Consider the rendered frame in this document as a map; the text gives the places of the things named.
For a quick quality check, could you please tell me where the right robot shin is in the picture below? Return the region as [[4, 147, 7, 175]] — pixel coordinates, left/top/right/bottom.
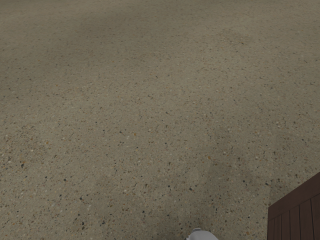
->
[[191, 228, 201, 234]]

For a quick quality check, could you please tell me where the robot right thigh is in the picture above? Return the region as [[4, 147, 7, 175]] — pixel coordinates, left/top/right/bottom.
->
[[186, 230, 218, 240]]

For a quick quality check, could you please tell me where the pedestal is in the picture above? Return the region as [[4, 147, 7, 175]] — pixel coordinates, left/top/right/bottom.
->
[[267, 172, 320, 240]]

